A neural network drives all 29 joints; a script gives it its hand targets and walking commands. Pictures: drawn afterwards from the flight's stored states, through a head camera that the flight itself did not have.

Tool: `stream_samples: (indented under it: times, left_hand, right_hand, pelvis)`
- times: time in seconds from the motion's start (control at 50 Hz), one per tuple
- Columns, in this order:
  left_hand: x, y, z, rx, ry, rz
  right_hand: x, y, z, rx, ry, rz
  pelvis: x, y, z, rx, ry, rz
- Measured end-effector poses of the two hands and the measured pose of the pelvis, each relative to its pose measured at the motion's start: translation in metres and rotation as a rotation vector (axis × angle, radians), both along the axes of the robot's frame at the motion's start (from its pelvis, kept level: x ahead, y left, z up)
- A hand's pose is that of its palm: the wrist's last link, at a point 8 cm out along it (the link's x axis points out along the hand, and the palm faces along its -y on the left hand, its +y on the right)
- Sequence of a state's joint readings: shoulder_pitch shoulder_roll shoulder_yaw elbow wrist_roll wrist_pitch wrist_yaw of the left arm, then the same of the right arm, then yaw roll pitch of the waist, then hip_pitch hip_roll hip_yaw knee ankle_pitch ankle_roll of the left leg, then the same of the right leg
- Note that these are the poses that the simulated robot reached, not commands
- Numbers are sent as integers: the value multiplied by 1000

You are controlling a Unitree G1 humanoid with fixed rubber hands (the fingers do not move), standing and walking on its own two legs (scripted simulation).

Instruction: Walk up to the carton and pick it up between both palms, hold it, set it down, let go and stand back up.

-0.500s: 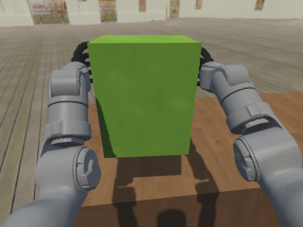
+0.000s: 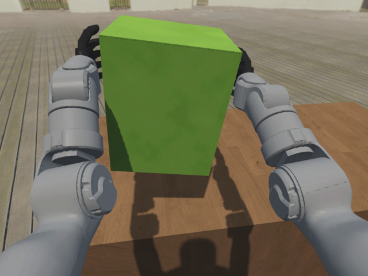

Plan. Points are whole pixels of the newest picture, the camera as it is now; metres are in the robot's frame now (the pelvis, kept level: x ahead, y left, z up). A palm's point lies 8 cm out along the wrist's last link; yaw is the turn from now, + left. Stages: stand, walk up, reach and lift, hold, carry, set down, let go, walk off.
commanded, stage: set down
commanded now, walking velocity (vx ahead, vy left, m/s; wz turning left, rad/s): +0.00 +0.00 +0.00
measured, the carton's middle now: (166, 98) +0.41 +0.01 +0.28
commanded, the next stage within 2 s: none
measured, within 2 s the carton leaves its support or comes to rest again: neither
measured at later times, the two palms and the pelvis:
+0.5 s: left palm (99, 91) +0.43 +0.15 +0.29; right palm (236, 115) +0.39 -0.14 +0.24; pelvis +0.02 +0.02 +0.00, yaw +0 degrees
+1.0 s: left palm (102, 101) +0.44 +0.15 +0.27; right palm (232, 129) +0.39 -0.13 +0.20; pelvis +0.01 +0.02 +0.00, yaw +0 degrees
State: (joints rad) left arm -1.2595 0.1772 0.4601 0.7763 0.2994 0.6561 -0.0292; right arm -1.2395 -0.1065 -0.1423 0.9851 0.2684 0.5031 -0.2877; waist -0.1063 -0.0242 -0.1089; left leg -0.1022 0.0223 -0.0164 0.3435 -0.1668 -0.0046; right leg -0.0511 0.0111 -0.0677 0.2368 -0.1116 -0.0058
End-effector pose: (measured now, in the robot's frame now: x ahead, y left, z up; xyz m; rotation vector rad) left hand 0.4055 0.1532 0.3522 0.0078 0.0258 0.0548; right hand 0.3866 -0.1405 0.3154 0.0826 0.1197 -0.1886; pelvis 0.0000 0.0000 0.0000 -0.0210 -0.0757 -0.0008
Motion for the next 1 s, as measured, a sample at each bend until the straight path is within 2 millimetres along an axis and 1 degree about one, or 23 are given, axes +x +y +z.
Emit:
stream_samples:
  times: [0.08,0.16,0.24,0.3,0.4,0.56,0.64,0.78,0.88,1.0]
  left_hand:
    - [8,8,-7,20,-4,0]
    - [14,13,-22,34,0,-3]
    - [19,15,-40,42,5,-16]
    - [22,13,-50,44,1,-30]
    - [24,4,-58,39,-11,-55]
    - [25,-7,-58,45,1,-79]
    - [25,-7,-59,53,13,-80]
    - [26,-2,-65,56,27,-79]
    - [29,0,-73,59,37,-86]
    - [36,-4,-85,66,51,-107]
  right_hand:
    - [8,9,-17,-10,-2,7]
    - [14,16,-38,-22,3,9]
    - [16,18,-56,-32,8,1]
    - [14,16,-66,-32,4,-12]
    - [9,8,-73,-23,-8,-43]
    - [3,-1,-79,-19,3,-69]
    - [2,0,-84,-23,15,-67]
    - [2,6,-93,-26,27,-63]
    - [3,9,-101,-20,36,-70]
    - [4,6,-111,-8,49,-91]
  pelvis:
    - [4,2,0,-1,-12,6]
    - [9,4,0,-6,-22,18]
    - [14,7,0,-12,-30,29]
    - [16,10,-1,-16,-33,32]
    - [19,17,-2,-20,-40,23]
    - [17,25,-2,-17,-59,-11]
    - [15,26,-2,-14,-60,-19]
    - [11,24,-1,-11,-47,-14]
    - [10,22,0,-9,-38,-6]
    - [11,22,0,-10,-30,-4]
